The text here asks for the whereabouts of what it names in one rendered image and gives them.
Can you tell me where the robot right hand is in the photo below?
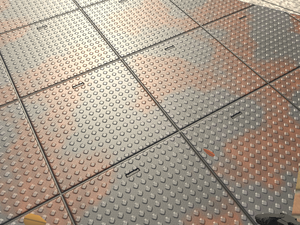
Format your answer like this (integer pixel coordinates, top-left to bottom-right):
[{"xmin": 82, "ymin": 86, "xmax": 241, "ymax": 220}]
[{"xmin": 255, "ymin": 212, "xmax": 300, "ymax": 225}]

